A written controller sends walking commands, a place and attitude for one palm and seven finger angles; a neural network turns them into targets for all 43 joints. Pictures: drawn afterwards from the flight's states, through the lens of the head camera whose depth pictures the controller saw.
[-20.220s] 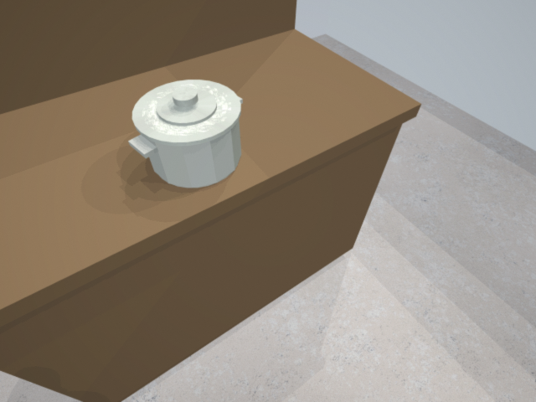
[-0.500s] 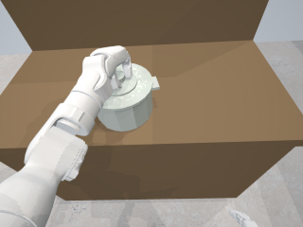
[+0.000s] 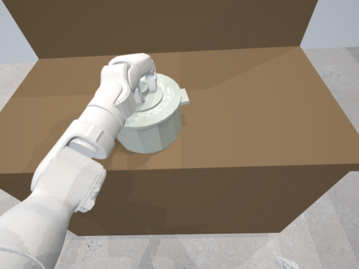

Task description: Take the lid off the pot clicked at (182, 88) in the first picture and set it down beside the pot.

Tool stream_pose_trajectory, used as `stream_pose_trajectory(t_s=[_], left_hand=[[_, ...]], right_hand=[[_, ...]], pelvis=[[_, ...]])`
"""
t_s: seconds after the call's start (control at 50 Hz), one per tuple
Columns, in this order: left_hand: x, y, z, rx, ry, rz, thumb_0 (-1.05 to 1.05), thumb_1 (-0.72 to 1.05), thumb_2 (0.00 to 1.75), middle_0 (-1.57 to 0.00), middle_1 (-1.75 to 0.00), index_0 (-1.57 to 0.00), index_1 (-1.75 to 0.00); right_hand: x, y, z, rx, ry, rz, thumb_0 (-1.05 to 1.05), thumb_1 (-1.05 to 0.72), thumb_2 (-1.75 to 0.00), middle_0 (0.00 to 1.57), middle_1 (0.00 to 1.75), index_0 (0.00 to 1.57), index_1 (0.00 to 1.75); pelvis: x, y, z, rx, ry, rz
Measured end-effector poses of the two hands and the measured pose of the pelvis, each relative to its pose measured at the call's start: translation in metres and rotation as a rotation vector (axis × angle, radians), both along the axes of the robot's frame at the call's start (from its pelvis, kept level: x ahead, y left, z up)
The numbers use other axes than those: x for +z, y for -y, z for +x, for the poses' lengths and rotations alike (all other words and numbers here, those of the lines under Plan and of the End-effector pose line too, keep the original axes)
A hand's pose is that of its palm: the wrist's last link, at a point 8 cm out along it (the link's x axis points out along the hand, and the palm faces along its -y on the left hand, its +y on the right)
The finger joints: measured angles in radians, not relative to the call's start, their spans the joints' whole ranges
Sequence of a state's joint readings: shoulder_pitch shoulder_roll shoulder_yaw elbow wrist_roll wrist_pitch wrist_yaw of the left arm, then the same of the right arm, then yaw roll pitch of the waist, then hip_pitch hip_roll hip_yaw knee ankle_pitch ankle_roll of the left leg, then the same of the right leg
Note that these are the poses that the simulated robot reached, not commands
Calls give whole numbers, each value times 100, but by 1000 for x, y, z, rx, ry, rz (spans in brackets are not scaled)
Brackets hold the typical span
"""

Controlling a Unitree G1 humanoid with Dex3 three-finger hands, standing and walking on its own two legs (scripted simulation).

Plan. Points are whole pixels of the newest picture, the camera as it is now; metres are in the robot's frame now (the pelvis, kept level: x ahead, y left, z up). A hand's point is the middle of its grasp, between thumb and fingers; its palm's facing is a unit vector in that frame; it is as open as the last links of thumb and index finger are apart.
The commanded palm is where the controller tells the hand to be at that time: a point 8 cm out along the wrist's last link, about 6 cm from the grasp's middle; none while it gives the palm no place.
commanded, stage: close the fingers and squeeze the knob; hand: left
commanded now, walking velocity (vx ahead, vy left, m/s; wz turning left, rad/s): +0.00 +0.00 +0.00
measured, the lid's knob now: (139, 89) +0.50 +0.09 +0.13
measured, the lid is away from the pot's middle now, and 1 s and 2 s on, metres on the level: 0.00 0.01 0.01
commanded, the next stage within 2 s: lift the lid straight up in 0.12 s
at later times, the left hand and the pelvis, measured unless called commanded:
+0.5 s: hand (138, 89) +0.47 +0.08 +0.16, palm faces -0.35 -0.04 -0.94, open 6.8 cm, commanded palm +0.46 +0.09 +0.24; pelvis +0.00 +0.00 +0.00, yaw +0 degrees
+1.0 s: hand (136, 75) +0.46 +0.08 +0.20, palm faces -0.31 -0.08 -0.95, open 6.7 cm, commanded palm +0.45 +0.09 +0.28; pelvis -0.01 +0.00 +0.00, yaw +0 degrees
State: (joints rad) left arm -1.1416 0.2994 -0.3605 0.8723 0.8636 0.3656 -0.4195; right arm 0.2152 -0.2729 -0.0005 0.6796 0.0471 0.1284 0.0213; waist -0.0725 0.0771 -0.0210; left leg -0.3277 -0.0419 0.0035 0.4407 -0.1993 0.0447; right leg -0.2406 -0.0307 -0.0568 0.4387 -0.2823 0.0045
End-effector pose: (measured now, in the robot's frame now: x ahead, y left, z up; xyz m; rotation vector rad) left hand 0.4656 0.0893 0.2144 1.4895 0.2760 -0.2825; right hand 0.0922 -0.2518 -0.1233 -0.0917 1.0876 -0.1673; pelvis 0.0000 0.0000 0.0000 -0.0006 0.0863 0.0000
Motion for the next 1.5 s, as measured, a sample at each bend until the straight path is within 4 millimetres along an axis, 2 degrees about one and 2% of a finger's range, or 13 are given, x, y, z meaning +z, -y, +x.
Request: stream_pose_trajectory(t_s=[0.32,0.54,0.72,0.86,0.96,1.1,1.24,1.5], left_hand=[[0,1,2,-14,-18,3,-1,29,78,-58,-96,-71,-102],[6,3,1,-30,4,3,1,30,76,-56,-96,-72,-101],[28,9,-1,-31,42,-21,2,29,76,-57,-95,-74,-101],[36,4,-2,4,42,-17,2,29,76,-57,-95,-74,-102],[40,6,-6,-14,42,-5,3,29,76,-57,-95,-74,-102],[61,4,-5,-1,79,-10,3,29,76,-57,-94,-75,-102],[69,6,-7,-11,92,-12,4,29,76,-57,-94,-75,-102],[93,7,-9,-5,132,-9,4,29,77,-57,-94,-75,-103]], right_hand=[[1,5,-9,-14,-8,-19,1,-91,-90,20,30,20,30],[-1,0,0,-3,31,1,1,-91,-90,20,30,20,30],[2,-3,13,20,74,13,1,-91,-90,20,30,20,30],[6,2,17,19,93,3,1,-91,-90,20,30,20,30],[8,5,16,24,96,-13,1,-91,-90,20,30,20,30],[8,5,10,13,101,-20,1,-91,-90,20,30,20,30],[6,3,1,15,83,-13,1,-91,-90,20,30,20,30],[7,-3,2,22,104,-6,1,-91,-90,20,30,20,30]], pelvis=[[0,1,1,-2,0,0],[1,0,2,0,9,2],[1,3,2,1,16,4],[1,4,-1,-5,21,4],[1,4,-5,2,26,3],[1,4,-6,-1,27,3],[2,3,-8,-1,27,2],[2,0,-10,-3,30,3]])
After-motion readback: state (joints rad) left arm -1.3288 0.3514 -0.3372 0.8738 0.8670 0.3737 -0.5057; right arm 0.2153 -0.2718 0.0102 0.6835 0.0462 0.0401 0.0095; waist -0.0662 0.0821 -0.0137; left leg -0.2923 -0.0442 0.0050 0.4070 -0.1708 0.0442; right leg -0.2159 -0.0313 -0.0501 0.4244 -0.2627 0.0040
